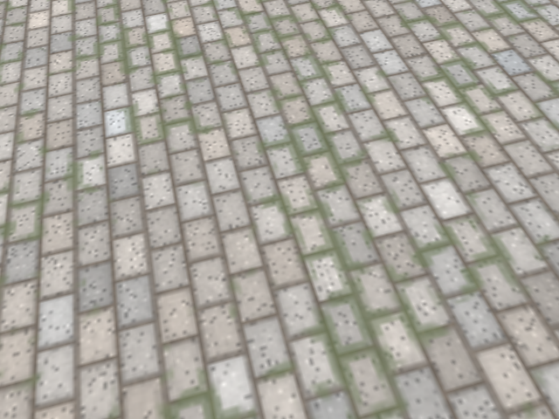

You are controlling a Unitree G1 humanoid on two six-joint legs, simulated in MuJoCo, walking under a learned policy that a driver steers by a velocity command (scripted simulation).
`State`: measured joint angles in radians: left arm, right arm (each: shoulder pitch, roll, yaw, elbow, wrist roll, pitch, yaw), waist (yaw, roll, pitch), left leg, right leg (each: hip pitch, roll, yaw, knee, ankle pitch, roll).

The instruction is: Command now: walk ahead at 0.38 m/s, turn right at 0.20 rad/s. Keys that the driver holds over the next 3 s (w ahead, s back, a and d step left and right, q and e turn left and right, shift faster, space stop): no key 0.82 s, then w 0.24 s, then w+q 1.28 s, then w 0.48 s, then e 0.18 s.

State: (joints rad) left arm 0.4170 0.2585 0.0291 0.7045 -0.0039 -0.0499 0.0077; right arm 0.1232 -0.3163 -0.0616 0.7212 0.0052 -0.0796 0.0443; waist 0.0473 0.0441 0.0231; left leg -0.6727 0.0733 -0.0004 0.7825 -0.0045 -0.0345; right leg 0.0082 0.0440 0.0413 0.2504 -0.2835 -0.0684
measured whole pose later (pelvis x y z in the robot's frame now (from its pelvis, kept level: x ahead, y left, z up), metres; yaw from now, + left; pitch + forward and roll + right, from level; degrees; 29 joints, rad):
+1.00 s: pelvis +0.28 +0.00 -0.02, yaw -1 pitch -1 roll +0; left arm 0.31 0.24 0.04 0.85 -0.02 -0.03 0.02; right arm 0.18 -0.27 -0.03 0.99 0.02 -0.04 0.01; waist -0.01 -0.01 0.00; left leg -0.27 0.00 0.02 0.65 -0.41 0.06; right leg -0.18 0.00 0.02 0.58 -0.40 -0.01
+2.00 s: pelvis +0.72 +0.10 -0.03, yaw +29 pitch +1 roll -3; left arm 0.26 0.31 0.08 0.86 -0.01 -0.07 0.00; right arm 0.10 -0.30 -0.07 0.68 0.03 -0.02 0.04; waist 0.04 0.01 0.07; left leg -0.52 0.01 0.04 0.68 -0.18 0.10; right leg -0.12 -0.10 -0.13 0.87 -0.51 0.06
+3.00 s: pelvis +1.15 +0.45 -0.02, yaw +43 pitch +3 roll -1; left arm 0.37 0.29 0.04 0.89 -0.01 -0.05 0.00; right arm 0.01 -0.26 -0.03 0.62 -0.03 -0.09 0.02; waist 0.09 0.00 0.05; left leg -0.48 0.02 0.01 0.52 -0.08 0.02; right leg -0.18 0.02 0.07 0.81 -0.56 0.02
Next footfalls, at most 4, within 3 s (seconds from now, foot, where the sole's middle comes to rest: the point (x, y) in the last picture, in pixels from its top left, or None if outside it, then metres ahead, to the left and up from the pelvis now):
0.18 left None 0.30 0.11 -0.78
0.50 right None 0.27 -0.13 -0.78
1.46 right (374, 346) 0.66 -0.12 -0.78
1.96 left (239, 294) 0.81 0.24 -0.78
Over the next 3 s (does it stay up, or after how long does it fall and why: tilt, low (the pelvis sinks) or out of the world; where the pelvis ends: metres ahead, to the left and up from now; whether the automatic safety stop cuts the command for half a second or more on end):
stays up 1.15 0.45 -0.02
